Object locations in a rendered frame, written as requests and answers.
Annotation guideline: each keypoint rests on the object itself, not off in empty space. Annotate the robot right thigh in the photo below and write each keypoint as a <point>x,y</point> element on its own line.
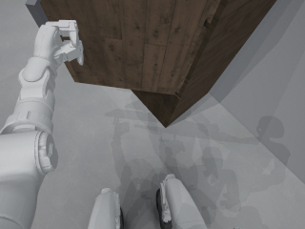
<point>183,211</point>

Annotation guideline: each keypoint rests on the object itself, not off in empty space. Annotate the left robot upper arm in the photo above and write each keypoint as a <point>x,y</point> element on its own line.
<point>25,160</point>

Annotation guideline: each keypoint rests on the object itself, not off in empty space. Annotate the handle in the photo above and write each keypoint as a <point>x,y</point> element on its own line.
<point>37,12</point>

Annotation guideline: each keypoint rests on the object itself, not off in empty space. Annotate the robot left thigh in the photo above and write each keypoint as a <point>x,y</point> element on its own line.
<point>105,211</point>

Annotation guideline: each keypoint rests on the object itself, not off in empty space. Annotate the robot left forearm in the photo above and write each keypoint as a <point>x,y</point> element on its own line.
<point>35,104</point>

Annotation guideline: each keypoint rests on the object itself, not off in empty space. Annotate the cupboard door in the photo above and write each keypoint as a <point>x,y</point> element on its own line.
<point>141,45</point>

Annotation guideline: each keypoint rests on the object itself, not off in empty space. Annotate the robot thigh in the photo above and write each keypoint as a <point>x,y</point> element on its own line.
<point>183,211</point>
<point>105,211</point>

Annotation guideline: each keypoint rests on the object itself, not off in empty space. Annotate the left robot hand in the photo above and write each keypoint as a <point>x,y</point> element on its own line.
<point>48,43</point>

